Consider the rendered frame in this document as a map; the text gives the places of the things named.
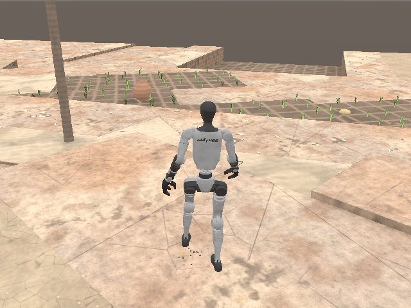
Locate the robot right upper arm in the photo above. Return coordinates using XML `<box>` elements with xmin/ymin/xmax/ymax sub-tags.
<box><xmin>220</xmin><ymin>129</ymin><xmax>237</xmax><ymax>163</ymax></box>

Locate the robot left upper arm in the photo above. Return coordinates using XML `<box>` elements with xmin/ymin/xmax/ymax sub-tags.
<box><xmin>175</xmin><ymin>129</ymin><xmax>194</xmax><ymax>165</ymax></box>

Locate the right robot forearm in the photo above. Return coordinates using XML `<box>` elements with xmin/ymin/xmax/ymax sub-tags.
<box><xmin>230</xmin><ymin>154</ymin><xmax>239</xmax><ymax>172</ymax></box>

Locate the robot left foot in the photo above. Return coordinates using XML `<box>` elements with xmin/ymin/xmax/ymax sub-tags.
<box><xmin>182</xmin><ymin>233</ymin><xmax>191</xmax><ymax>247</ymax></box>

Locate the left robot forearm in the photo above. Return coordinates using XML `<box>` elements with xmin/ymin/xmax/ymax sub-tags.
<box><xmin>164</xmin><ymin>154</ymin><xmax>180</xmax><ymax>182</ymax></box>

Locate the right robot hand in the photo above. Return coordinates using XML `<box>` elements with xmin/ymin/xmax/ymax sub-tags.
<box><xmin>224</xmin><ymin>168</ymin><xmax>239</xmax><ymax>179</ymax></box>

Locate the robot head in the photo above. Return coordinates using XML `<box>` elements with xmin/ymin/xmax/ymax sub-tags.
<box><xmin>197</xmin><ymin>101</ymin><xmax>218</xmax><ymax>132</ymax></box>

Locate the left robot hand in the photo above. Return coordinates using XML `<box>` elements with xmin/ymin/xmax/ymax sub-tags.
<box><xmin>162</xmin><ymin>179</ymin><xmax>176</xmax><ymax>196</ymax></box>

